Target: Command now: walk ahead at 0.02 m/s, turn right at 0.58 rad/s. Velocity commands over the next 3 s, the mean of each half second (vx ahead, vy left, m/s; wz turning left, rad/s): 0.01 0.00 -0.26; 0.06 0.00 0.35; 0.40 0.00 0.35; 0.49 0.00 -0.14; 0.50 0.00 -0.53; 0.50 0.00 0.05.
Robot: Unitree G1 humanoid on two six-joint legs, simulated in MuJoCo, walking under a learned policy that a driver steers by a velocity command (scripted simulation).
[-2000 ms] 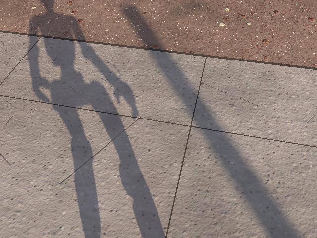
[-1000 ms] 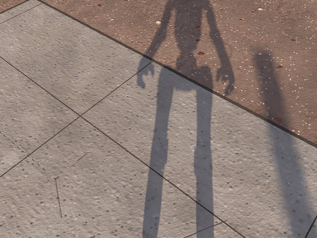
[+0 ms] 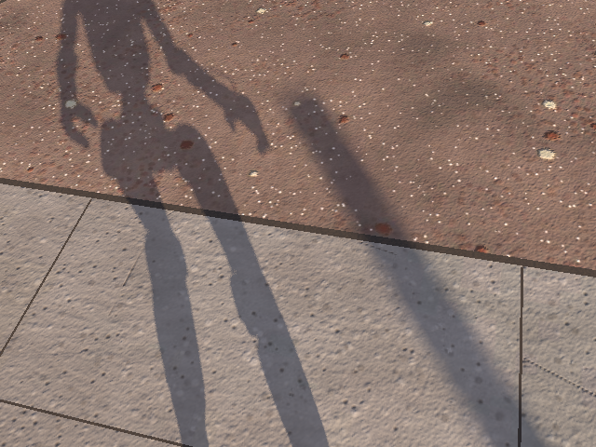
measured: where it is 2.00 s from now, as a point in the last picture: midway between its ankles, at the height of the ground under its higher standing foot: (268, 432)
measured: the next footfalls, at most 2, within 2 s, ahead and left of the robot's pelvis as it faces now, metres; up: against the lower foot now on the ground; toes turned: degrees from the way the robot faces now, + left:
left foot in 0.24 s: +0.04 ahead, +0.14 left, +0.00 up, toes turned +4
right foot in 1.38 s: +0.30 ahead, -0.03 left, +0.00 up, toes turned +19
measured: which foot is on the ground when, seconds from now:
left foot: up 0.00-0.22, down 0.24-1.00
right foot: down 0.00-0.86, up 0.88-1.00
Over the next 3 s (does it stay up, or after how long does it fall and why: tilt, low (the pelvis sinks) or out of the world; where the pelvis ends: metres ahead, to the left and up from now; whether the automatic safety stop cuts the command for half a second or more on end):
stays up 1.06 0.19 -0.01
